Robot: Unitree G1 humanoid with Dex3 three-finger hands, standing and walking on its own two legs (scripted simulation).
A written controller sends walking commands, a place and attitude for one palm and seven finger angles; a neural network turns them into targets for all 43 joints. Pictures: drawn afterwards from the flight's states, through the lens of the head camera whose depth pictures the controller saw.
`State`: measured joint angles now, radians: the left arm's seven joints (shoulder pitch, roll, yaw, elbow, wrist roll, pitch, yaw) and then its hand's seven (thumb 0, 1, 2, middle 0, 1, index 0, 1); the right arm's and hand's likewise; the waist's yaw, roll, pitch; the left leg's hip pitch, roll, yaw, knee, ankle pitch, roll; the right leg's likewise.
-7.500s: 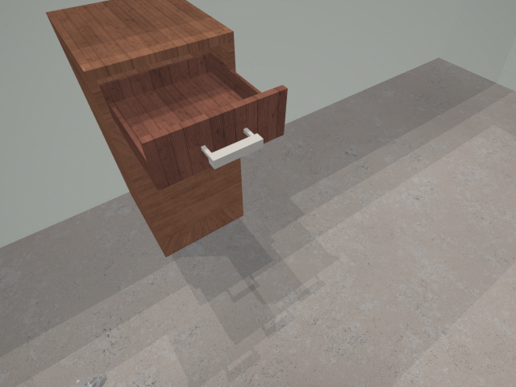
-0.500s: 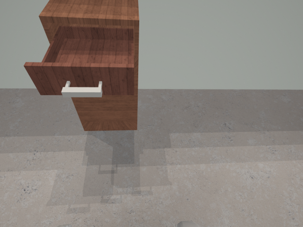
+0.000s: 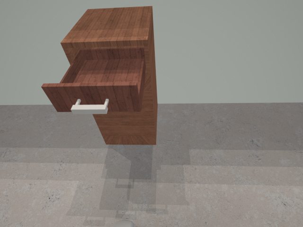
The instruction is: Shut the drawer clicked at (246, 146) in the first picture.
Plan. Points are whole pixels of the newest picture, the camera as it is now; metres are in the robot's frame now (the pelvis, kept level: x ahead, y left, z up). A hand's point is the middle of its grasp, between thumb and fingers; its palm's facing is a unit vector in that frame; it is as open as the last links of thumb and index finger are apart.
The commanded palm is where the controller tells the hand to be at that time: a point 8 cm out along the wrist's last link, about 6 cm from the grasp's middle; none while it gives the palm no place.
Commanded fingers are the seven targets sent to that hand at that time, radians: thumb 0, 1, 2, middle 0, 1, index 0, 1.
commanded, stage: take the last steps up to it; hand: left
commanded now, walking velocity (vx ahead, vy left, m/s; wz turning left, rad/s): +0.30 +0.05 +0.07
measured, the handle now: (91, 105) +0.54 +0.27 -0.01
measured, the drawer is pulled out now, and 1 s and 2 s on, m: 0.28 0.28 0.28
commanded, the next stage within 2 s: come to a stop and stand still in 0.48 s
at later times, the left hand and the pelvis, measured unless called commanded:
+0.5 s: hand out of the picture +0.12 +0.26 -0.19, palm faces +0.08 -0.98 -0.17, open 7.4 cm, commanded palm none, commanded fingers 0.00 0.90 0.90 -0.20 -0.30 -0.20 -0.30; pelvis +0.15 +0.09 -0.01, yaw -2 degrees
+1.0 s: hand (94, 191) +0.27 +0.24 -0.18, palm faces +0.04 -0.97 -0.26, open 7.3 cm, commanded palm none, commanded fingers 0.00 0.90 0.90 -0.20 -0.30 -0.20 -0.30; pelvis +0.18 +0.06 -0.02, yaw +1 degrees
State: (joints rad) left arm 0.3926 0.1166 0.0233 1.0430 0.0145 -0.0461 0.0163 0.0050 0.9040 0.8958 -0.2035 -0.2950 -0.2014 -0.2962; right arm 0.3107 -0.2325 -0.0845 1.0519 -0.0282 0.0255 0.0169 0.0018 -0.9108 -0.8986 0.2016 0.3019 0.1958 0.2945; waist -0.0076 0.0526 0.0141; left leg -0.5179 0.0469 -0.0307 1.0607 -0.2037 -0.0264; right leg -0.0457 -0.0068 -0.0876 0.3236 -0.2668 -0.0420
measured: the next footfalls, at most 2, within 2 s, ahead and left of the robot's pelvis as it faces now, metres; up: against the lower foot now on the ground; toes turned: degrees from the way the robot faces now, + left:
left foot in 0.30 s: +0.19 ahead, +0.16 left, +0.00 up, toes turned +6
right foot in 0.78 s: +0.32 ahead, -0.05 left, +0.00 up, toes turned -6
